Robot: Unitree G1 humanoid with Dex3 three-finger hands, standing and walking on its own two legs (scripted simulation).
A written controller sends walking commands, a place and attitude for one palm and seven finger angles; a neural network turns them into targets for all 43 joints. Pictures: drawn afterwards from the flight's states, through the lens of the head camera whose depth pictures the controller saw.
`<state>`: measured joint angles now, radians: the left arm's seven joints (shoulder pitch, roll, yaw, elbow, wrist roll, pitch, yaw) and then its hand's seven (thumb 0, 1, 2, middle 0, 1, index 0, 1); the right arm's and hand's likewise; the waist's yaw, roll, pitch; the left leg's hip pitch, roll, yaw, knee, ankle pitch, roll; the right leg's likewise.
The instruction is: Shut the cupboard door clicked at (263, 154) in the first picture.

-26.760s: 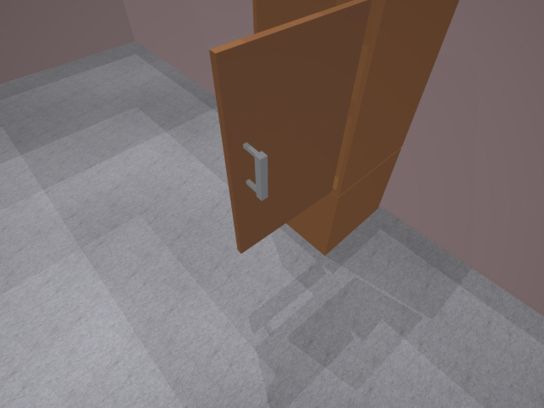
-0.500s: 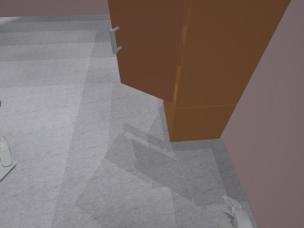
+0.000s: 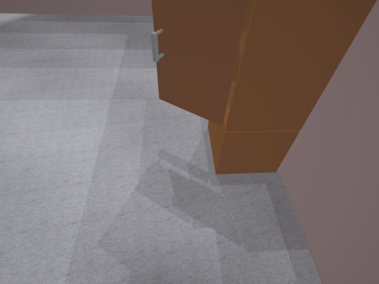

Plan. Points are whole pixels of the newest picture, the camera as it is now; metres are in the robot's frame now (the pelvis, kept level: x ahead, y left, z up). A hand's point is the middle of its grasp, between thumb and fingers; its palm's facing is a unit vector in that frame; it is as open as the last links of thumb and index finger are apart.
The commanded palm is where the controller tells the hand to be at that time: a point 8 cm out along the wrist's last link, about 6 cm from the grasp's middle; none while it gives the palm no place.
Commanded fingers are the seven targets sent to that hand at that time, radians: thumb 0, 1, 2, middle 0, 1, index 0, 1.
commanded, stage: let the arm hang, fingers relaxed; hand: left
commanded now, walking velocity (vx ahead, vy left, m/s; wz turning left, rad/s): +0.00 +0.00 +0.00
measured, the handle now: (158, 45) +1.03 +0.16 -0.01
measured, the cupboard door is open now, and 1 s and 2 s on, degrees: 55 55 55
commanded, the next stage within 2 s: look to check the result in 0.82 s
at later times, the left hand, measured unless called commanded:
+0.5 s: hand out of the picture -0.05 +0.20 -0.16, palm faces +0.00 -0.97 -0.22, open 7.4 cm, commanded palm none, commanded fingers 0.00 0.90 0.90 -0.20 -0.30 -0.20 -0.30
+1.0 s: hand out of the picture +0.00 +0.18 -0.16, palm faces -0.01 -0.98 -0.21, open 7.4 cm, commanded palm none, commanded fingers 0.00 0.90 0.90 -0.20 -0.30 -0.20 -0.30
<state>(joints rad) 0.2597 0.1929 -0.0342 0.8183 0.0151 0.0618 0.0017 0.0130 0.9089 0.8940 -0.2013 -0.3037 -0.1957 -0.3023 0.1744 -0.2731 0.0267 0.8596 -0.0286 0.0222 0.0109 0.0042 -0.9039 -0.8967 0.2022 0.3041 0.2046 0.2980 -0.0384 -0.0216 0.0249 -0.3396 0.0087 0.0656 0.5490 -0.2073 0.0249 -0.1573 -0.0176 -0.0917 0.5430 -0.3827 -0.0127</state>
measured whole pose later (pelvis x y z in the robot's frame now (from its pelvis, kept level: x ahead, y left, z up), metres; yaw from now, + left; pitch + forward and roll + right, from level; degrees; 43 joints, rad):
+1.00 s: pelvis +0.00 +0.00 +0.01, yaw -1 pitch -2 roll +0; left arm 0.29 0.17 0.01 1.14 0.02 -0.01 0.03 0.01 0.90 0.89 -0.20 -0.30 -0.20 -0.30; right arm 0.27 -0.18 0.00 1.14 -0.02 0.01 -0.02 0.00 -0.91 -0.90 0.20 0.30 0.20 0.30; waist -0.02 0.00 0.04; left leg -0.23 0.01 0.08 0.38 -0.13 0.02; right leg -0.06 -0.01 -0.07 0.38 -0.29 -0.02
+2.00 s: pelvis +0.02 +0.00 +0.00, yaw +14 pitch +1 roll +0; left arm 0.15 0.23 0.08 0.92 0.02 0.05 0.02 0.01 0.90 0.89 -0.20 -0.30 -0.20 -0.30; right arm 0.22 -0.21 -0.04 0.96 -0.04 0.04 0.00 0.00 -0.90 -0.90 0.20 0.30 0.21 0.30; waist -0.04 0.00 0.12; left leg -0.38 -0.03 -0.02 0.57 -0.20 0.03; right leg -0.42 -0.05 -0.02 1.01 -0.50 0.03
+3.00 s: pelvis +0.13 +0.00 +0.02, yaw +54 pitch +1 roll +2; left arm 0.30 0.17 0.05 0.93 0.04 -0.05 0.00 0.01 0.90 0.89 -0.20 -0.30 -0.20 -0.30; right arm 0.23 -0.24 -0.08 0.95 -0.03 0.04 0.05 0.01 -0.91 -0.90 0.20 0.30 0.20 0.30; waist -0.04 0.01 0.05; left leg -0.59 0.05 0.02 1.16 -0.26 -0.02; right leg -0.14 -0.10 -0.23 0.40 -0.26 -0.01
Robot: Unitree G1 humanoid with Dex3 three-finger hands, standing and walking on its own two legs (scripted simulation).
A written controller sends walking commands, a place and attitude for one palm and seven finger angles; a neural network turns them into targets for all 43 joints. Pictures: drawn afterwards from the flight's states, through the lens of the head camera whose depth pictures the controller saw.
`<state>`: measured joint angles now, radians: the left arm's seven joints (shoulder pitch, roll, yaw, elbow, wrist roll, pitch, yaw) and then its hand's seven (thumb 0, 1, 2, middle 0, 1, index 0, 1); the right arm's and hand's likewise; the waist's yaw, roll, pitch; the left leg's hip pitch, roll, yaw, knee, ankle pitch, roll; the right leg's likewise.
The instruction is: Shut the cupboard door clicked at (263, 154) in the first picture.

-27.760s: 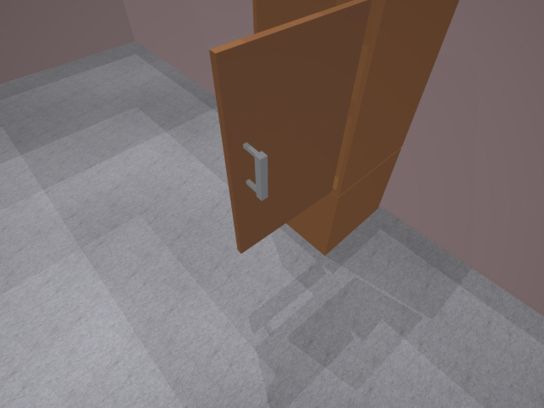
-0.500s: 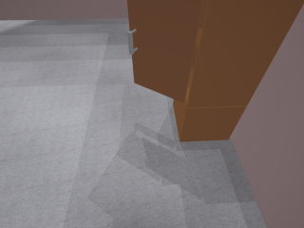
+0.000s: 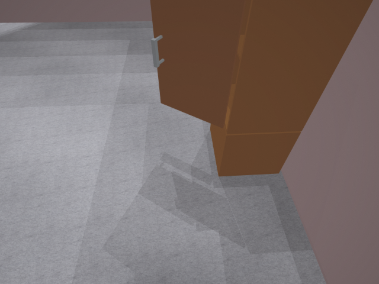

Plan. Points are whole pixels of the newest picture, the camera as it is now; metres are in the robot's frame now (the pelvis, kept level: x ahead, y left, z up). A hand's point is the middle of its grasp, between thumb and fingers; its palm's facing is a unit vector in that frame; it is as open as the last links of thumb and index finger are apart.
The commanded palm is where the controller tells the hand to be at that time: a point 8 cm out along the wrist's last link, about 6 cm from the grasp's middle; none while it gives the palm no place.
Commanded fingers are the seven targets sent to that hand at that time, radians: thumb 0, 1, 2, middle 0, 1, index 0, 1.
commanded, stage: look to check the result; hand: left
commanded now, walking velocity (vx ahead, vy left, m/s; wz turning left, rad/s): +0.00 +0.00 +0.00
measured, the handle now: (158, 51) +1.03 +0.18 -0.02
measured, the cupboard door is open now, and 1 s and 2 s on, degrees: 55 55 55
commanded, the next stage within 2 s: walk to a spot facing it in 0.36 s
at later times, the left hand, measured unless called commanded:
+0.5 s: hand out of the picture +0.02 +0.17 -0.17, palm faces +0.01 -0.97 -0.23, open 7.4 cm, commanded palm none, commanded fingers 0.00 0.90 0.90 -0.20 -0.30 -0.20 -0.30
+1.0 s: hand out of the picture +0.05 +0.22 -0.18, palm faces +0.24 -0.93 -0.27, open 7.4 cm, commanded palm none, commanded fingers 0.00 0.90 0.90 -0.20 -0.30 -0.20 -0.30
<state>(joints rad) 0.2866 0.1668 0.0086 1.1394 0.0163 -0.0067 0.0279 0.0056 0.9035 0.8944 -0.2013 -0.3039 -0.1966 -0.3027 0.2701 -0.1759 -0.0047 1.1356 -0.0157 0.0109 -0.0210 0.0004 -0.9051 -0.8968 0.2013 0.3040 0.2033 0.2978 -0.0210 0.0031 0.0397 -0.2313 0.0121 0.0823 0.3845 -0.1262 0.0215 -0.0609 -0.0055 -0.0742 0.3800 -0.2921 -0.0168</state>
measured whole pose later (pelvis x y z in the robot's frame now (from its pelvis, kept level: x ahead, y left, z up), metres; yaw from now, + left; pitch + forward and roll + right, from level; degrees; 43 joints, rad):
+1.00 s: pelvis +0.02 +0.00 -0.01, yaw +15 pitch +1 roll +0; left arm 0.15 0.23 0.08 0.92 0.02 0.05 0.02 0.01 0.90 0.89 -0.20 -0.30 -0.20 -0.30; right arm 0.22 -0.21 -0.04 0.96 -0.04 0.04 0.00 0.00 -0.90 -0.90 0.20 0.30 0.21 0.30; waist -0.04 0.00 0.12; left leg -0.38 -0.03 -0.02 0.57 -0.20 0.03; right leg -0.42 -0.05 -0.02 1.01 -0.50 0.03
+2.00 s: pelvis +0.13 +0.00 +0.00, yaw +55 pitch +1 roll +2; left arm 0.30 0.17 0.05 0.93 0.04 -0.05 0.00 0.01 0.90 0.89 -0.20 -0.30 -0.20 -0.30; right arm 0.23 -0.24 -0.08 0.95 -0.03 0.04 0.05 0.01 -0.91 -0.90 0.20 0.30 0.20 0.30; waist -0.04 0.01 0.05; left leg -0.59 0.05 0.02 1.16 -0.26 -0.02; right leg -0.14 -0.10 -0.23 0.40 -0.26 -0.01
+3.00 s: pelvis +0.29 +0.38 +0.00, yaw +77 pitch +1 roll +0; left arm 0.33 0.16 0.04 1.02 0.03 -0.07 0.02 0.00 0.92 0.89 -0.20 -0.30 -0.20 -0.30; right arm 0.15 -0.19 -0.04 0.99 -0.03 0.00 0.03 0.00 -0.91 -0.90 0.20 0.30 0.20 0.30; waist 0.01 0.00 0.10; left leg -0.53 0.05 0.09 0.72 -0.18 0.01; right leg -0.04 -0.07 -0.27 0.38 -0.34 0.02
